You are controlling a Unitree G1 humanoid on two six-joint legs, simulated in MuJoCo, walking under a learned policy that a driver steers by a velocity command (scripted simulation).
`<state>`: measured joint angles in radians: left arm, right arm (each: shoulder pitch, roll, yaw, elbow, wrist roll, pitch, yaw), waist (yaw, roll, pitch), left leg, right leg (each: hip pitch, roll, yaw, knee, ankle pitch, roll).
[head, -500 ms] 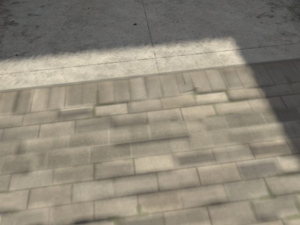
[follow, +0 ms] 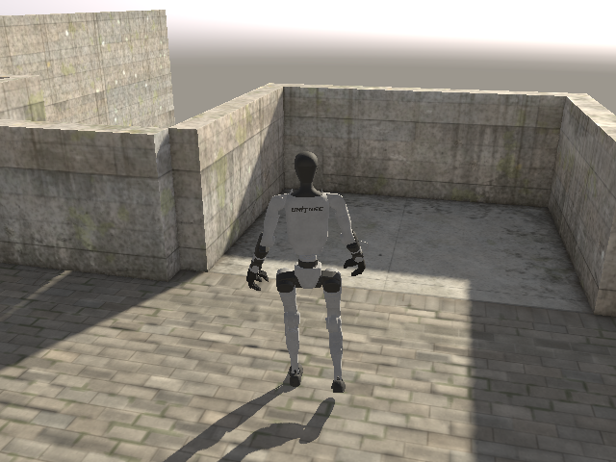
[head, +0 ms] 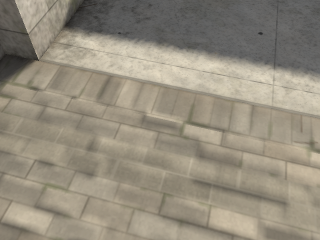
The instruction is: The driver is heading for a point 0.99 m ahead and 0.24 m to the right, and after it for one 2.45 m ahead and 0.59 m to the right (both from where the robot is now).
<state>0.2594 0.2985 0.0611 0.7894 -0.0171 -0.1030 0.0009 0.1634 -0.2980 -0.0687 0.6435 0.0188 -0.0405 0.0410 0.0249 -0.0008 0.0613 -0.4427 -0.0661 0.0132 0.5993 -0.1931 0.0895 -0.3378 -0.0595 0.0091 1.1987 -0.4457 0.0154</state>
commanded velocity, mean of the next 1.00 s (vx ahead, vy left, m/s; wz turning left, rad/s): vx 0.50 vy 0.00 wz -0.32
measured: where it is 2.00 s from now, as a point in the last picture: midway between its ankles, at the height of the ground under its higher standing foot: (237, 131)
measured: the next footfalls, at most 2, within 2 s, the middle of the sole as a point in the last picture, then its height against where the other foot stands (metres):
right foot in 0.46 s outside the picture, level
left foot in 0.92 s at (170, 170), level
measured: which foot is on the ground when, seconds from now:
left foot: down 0.00-0.48, up 0.50-0.90, down 0.92-1.00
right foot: up 0.00-0.44, down 0.46-0.92, up 0.94-1.00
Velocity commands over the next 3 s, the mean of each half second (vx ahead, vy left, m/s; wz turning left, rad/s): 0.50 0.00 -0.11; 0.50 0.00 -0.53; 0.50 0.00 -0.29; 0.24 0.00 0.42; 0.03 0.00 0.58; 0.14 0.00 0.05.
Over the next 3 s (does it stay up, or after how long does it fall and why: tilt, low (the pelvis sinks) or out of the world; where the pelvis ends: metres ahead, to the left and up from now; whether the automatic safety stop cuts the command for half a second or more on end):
stays up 1.04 -0.35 0.02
